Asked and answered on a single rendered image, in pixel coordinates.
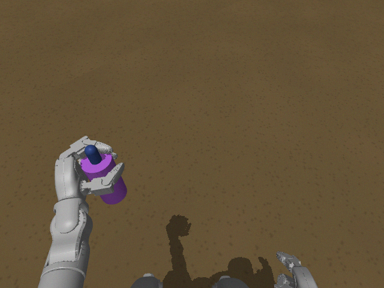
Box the left robot arm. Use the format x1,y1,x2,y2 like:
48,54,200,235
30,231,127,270
38,197,93,288

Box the left robot hand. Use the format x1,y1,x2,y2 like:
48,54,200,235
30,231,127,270
55,136,125,201

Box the bottle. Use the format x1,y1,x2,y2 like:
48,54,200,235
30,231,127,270
80,145,127,205

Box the right robot hand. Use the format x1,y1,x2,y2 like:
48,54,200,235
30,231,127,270
274,251,318,288

